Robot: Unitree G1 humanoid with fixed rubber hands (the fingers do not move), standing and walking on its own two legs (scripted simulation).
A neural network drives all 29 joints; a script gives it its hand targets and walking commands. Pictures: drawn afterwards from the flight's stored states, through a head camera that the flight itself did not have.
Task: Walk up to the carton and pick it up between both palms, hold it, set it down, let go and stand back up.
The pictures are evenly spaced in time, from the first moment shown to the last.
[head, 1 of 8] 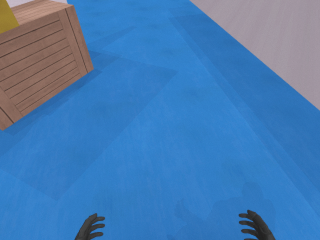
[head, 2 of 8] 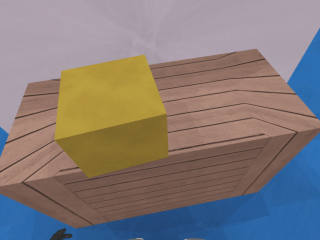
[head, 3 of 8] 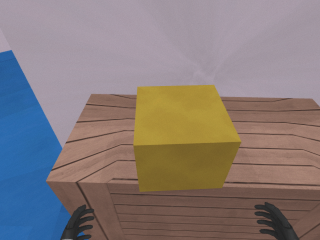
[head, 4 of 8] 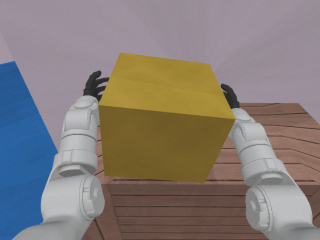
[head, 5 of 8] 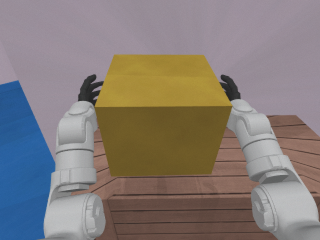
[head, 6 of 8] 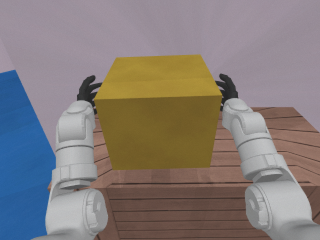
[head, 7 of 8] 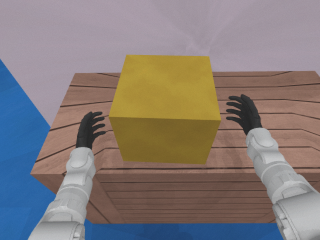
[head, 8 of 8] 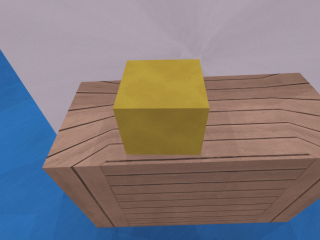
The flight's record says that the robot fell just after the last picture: no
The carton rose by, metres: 0.22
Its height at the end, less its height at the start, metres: +0.00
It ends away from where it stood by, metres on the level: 0.05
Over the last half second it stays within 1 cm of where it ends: yes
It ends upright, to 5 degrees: yes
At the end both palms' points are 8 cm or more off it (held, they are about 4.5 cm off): yes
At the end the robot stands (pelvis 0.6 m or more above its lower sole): yes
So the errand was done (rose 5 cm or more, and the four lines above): yes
